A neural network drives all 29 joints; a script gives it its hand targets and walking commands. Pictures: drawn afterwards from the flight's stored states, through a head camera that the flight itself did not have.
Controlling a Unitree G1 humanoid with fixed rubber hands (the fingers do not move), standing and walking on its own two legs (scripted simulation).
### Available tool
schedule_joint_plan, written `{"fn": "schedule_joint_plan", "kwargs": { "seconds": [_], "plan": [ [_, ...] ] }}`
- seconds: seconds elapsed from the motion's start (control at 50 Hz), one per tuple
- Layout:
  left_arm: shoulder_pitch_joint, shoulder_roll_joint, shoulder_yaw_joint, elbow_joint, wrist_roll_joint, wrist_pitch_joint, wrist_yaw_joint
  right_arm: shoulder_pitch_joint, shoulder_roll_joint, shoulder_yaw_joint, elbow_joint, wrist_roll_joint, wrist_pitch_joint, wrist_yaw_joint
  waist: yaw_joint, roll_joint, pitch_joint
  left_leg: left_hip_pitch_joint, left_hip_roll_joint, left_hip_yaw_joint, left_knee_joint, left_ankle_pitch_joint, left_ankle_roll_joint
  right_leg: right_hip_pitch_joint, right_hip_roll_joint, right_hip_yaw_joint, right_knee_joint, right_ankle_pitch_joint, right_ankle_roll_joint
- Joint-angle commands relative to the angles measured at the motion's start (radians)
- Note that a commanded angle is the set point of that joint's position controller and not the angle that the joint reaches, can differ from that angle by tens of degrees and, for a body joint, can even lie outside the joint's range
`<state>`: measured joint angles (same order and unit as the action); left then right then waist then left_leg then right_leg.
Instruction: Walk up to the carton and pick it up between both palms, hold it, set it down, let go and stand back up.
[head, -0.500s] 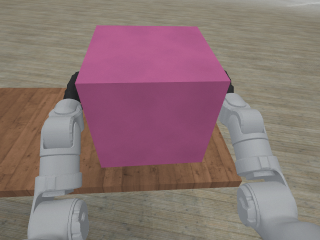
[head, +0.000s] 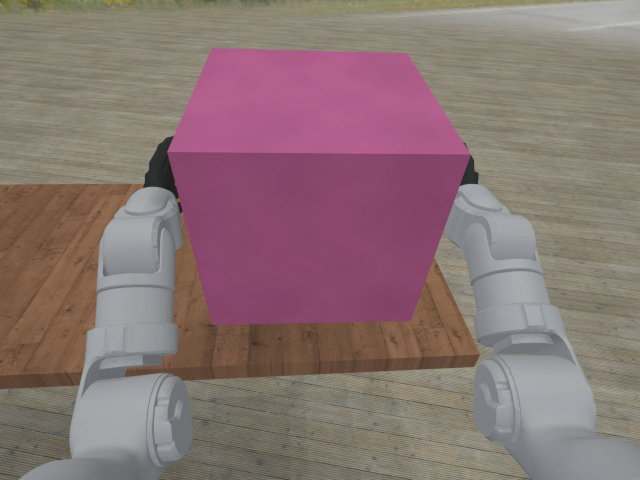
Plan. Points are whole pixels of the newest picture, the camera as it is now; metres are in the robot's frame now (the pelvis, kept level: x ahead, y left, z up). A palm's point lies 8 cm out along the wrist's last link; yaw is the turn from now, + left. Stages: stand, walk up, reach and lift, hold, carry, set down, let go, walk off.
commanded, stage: hold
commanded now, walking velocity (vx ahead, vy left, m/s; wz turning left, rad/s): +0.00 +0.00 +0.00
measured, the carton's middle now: (312, 185) +0.43 +0.01 +0.21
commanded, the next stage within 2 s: none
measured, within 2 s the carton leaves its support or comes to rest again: neither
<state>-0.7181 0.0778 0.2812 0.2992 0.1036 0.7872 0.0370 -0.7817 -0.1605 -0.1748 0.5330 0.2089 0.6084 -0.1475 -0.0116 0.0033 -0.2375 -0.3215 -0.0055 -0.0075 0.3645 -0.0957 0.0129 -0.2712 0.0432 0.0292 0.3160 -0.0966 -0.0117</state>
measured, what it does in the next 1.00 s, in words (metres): stands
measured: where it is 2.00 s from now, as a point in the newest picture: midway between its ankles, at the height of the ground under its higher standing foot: outside the picture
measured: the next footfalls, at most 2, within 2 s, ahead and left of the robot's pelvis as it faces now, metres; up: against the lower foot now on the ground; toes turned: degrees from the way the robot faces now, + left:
none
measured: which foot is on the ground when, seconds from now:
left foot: down 0.00-1.00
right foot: down 0.00-1.00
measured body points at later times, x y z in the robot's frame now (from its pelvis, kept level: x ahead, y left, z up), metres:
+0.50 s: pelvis +0.03 +0.00 +0.00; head -0.03 +0.01 +0.45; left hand +0.39 +0.20 +0.21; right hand +0.42 -0.16 +0.22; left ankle +0.06 +0.10 -0.74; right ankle +0.04 -0.11 -0.74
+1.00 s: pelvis +0.00 +0.00 +0.00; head -0.06 +0.01 +0.45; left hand +0.38 +0.18 +0.22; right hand +0.40 -0.17 +0.22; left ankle +0.06 +0.10 -0.75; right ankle +0.04 -0.11 -0.75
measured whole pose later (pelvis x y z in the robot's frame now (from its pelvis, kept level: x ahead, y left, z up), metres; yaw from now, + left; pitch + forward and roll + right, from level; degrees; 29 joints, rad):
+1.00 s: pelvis +0.00 +0.00 +0.00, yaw +0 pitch +3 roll -1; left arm -0.71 0.08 0.27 0.29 0.11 0.79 0.04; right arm -0.77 -0.16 -0.17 0.53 0.21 0.60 -0.14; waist -0.01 0.00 -0.22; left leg -0.32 -0.01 -0.01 0.36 -0.10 0.01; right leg -0.27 0.04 0.03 0.32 -0.10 -0.01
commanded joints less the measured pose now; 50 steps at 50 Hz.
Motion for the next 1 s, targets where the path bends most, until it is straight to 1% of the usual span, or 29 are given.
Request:
{"fn": "schedule_joint_plan", "kwargs": {
  "seconds": [0.0, 0.02, 0.06, 0.12, 0.16, 0.18, 0.26, 0.28, 0.34, 0.36, 0.38, 0.4, 0.44, 0.46, 0.5, 0.54, 0.58, 0.62, 0.66, 0.7, 0.74, 0.76, 0.8, 0.82, 0.84, 0.86, 0.9, 0.92, 0.98],
  "plan": [
    [-0.933, -0.554, -0.413, -0.112, -0.143, -0.102, -0.169, -0.970, 0.596, 0.336, -0.116, 0.084, -0.109, 0.207, -0.055, -0.005, -0.288, 0.226, 0.003, -0.015, -0.116, -0.221, 0.000, 0.165, -0.019, -0.002, -0.064, -0.208, 0.007],
    [-0.954, -0.583, -0.458, -0.137, -0.179, -0.109, -0.162, -1.009, 0.601, 0.347, -0.158, 0.097, -0.118, 0.202, -0.073, -0.009, -0.343, 0.243, 0.009, -0.022, -0.109, -0.188, -0.010, 0.173, -0.015, -0.004, -0.059, -0.175, 0.010],
    [-0.974, -0.588, -0.470, -0.164, -0.193, -0.122, -0.156, -0.994, 0.619, 0.361, -0.147, 0.103, -0.120, 0.193, -0.079, 0.009, -0.358, 0.269, 0.002, -0.019, -0.094, -0.139, -0.015, 0.162, -0.017, -0.004, -0.060, -0.118, 0.007],
    [-0.912, -0.588, -0.495, -0.213, -0.201, -0.121, -0.148, -0.976, 0.640, 0.410, -0.229, 0.142, -0.130, 0.176, -0.064, 0.003, -0.405, 0.311, -0.002, -0.023, -0.069, -0.031, -0.019, 0.203, -0.006, -0.002, -0.053, 0.021, 0.017],
    [-0.890, -0.593, -0.514, -0.271, -0.212, -0.116, -0.144, -0.953, 0.628, 0.442, -0.282, 0.174, -0.126, 0.161, -0.073, 0.008, -0.444, 0.349, -0.005, -0.027, -0.047, 0.049, -0.026, 0.235, 0.001, -0.001, -0.041, 0.112, 0.021],
    [-0.880, -0.590, -0.531, -0.305, -0.213, -0.114, -0.140, -0.898, 0.621, 0.459, -0.280, 0.185, -0.117, 0.154, -0.087, 0.035, -0.457, 0.367, -0.012, -0.027, -0.036, 0.098, -0.036, 0.260, -0.001, -0.004, -0.031, 0.160, 0.024],
    [-0.785, -0.577, -0.511, -0.313, -0.197, -0.079, -0.160, -0.858, 0.592, 0.468, -0.359, 0.211, -0.094, 0.122, -0.098, 0.002, -0.433, 0.350, -0.028, -0.030, -0.028, 0.131, -0.031, 0.327, -0.010, 0.008, -0.028, 0.262, 0.041],
    [-0.789, -0.575, -0.546, -0.391, -0.222, -0.080, -0.162, -0.821, 0.596, 0.482, -0.392, 0.227, -0.092, 0.113, -0.113, 0.020, -0.458, 0.362, -0.027, -0.033, -0.018, 0.179, -0.047, 0.358, -0.004, 0.011, -0.009, 0.368, 0.042],
    [-0.715, -0.608, -0.596, -0.443, -0.241, -0.056, -0.165, -0.831, 0.558, 0.492, -0.536, 0.263, -0.085, 0.088, -0.136, 0.044, -0.523, 0.395, -0.029, -0.043, 0.010, 0.280, -0.067, 0.393, 0.010, 0.005, 0.010, 0.490, 0.045],
    [-0.698, -0.595, -0.587, -0.469, -0.242, -0.051, -0.170, -0.806, 0.575, 0.509, -0.561, 0.260, -0.077, 0.081, -0.134, 0.021, -0.521, 0.387, -0.036, -0.038, 0.017, 0.308, -0.061, 0.423, 0.012, 0.006, 0.013, 0.553, 0.050],
    [-0.728, -0.581, -0.589, -0.507, -0.241, -0.048, -0.172, -0.797, 0.560, 0.490, -0.558, 0.257, -0.067, 0.076, -0.150, 0.043, -0.513, 0.383, -0.036, -0.042, 0.011, 0.285, -0.067, 0.414, 0.013, 0.008, 0.008, 0.519, 0.051],
    [-0.696, -0.576, -0.585, -0.510, -0.245, -0.044, -0.174, -0.779, 0.562, 0.498, -0.585, 0.263, -0.063, 0.074, -0.143, 0.029, -0.503, 0.386, -0.035, -0.041, 0.014, 0.297, -0.065, 0.413, 0.013, 0.007, 0.012, 0.539, 0.052],
    [-0.710, -0.565, -0.595, -0.556, -0.236, -0.034, -0.175, -0.758, 0.557, 0.488, -0.596, 0.255, -0.051, 0.075, -0.145, 0.069, -0.502, 0.375, -0.039, -0.041, 0.011, 0.269, -0.069, 0.398, 0.009, 0.009, 0.011, 0.489, 0.050],
    [-0.733, -0.556, -0.591, -0.549, -0.239, -0.036, -0.178, -0.736, 0.552, 0.473, -0.552, 0.243, -0.042, 0.075, -0.152, 0.060, -0.448, 0.360, -0.038, -0.039, 0.003, 0.217, -0.074, 0.376, 0.005, 0.003, 0.008, 0.452, 0.052],
    [-0.713, -0.564, -0.604, -0.590, -0.251, -0.032, -0.180, -0.724, 0.549, 0.478, -0.595, 0.234, -0.041, 0.080, -0.155, 0.045, -0.479, 0.386, -0.028, -0.043, 0.006, 0.270, -0.073, 0.381, 0.014, -0.002, 0.013, 0.477, 0.048],
    [-0.746, -0.568, -0.614, -0.614, -0.243, -0.034, -0.182, -0.702, 0.546, 0.460, -0.540, 0.223, -0.035, 0.086, -0.162, 0.080, -0.461, 0.394, -0.024, -0.037, -0.003, 0.246, -0.082, 0.360, 0.015, -0.008, 0.009, 0.419, 0.040],
    [-0.750, -0.582, -0.623, -0.562, -0.255, -0.029, -0.179, -0.781, 0.545, 0.451, -0.589, 0.216, -0.045, 0.095, -0.146, 0.069, -0.458, 0.379, -0.018, -0.043, -0.008, 0.199, -0.070, 0.324, 0.015, -0.008, -0.001, 0.339, 0.036],
    [-0.739, -0.583, -0.600, -0.518, -0.228, -0.027, -0.181, -0.765, 0.541, 0.444, -0.536, 0.207, -0.044, 0.107, -0.144, 0.071, -0.426, 0.373, -0.016, -0.042, -0.017, 0.180, -0.067, 0.310, 0.012, -0.007, -0.012, 0.294, 0.030],
    [-0.812, -0.577, -0.565, -0.411, -0.221, -0.033, -0.190, -0.818, 0.549, 0.391, -0.445, 0.156, -0.044, 0.121, -0.136, 0.042, -0.319, 0.295, -0.010, -0.033, -0.062, 0.009, -0.045, 0.249, 0.003, -0.010, -0.040, 0.102, 0.022],
    [-0.822, -0.566, -0.515, -0.317, -0.187, -0.041, -0.195, -0.851, 0.556, 0.370, -0.370, 0.124, -0.052, 0.139, -0.118, 0.029, -0.270, 0.257, -0.006, -0.028, -0.088, -0.097, -0.025, 0.209, -0.009, -0.009, -0.056, -0.021, 0.014],
    [-0.849, -0.577, -0.498, -0.280, -0.184, -0.054, -0.191, -0.860, 0.572, 0.362, -0.302, 0.114, -0.065, 0.160, -0.104, 0.014, -0.257, 0.241, -0.001, -0.026, -0.101, -0.131, -0.025, 0.192, -0.012, -0.005, -0.054, -0.068, 0.006],
    [-0.881, -0.582, -0.500, -0.271, -0.184, -0.063, -0.188, -0.876, 0.575, 0.351, -0.283, 0.098, -0.072, 0.169, -0.110, 0.026, -0.278, 0.228, -0.003, -0.020, -0.103, -0.158, -0.024, 0.191, -0.015, -0.004, -0.056, -0.103, 0.006],
    [-0.891, -0.569, -0.481, -0.271, -0.172, -0.080, -0.176, -0.881, 0.599, 0.367, -0.237, 0.103, -0.076, 0.184, -0.076, 0.024, -0.308, 0.242, -0.003, -0.017, -0.102, -0.150, -0.018, 0.196, -0.013, -0.005, -0.047, -0.104, 0.007],
    [-0.906, -0.574, -0.495, -0.259, -0.183, -0.083, -0.173, -0.908, 0.585, 0.365, -0.230, 0.101, -0.086, 0.186, -0.087, 0.027, -0.317, 0.255, 0.003, -0.021, -0.104, -0.151, -0.021, 0.193, -0.017, -0.004, -0.049, -0.105, 0.006],
    [-0.913, -0.570, -0.486, -0.245, -0.183, -0.091, -0.166, -0.939, 0.608, 0.384, -0.247, 0.108, -0.097, 0.190, -0.062, 0.010, -0.343, 0.246, -0.002, -0.017, -0.093, -0.134, -0.016, 0.204, -0.016, -0.004, -0.044, -0.107, 0.010],
    [-0.952, -0.569, -0.488, -0.267, -0.186, -0.098, -0.162, -0.932, 0.607, 0.371, -0.206, 0.106, -0.095, 0.192, -0.073, 0.026, -0.340, 0.257, -0.002, -0.015, -0.091, -0.141, -0.018, 0.187, -0.019, -0.001, -0.050, -0.124, 0.010],
    [-0.923, -0.570, -0.473, -0.206, -0.176, -0.100, -0.159, -0.962, 0.616, 0.387, -0.223, 0.096, -0.108, 0.192, -0.071, -0.008, -0.352, 0.261, -0.004, -0.015, -0.087, -0.131, -0.005, 0.181, -0.017, -0.003, -0.057, -0.121, 0.011],
    [-0.922, -0.584, -0.489, -0.203, -0.187, -0.099, -0.156, -0.985, 0.610, 0.385, -0.252, 0.112, -0.119, 0.192, -0.069, 0.004, -0.374, 0.255, -0.002, -0.019, -0.086, -0.136, -0.010, 0.187, -0.013, -0.001, -0.052, -0.116, 0.013],
    [-0.929, -0.574, -0.482, -0.207, -0.192, -0.104, -0.153, -0.949, 0.611, 0.389, -0.209, 0.118, -0.118, 0.187, -0.073, 0.013, -0.347, 0.265, -0.004, -0.019, -0.082, -0.113, -0.011, 0.178, -0.018, 0.006, -0.057, -0.095, 0.015]
  ]
}}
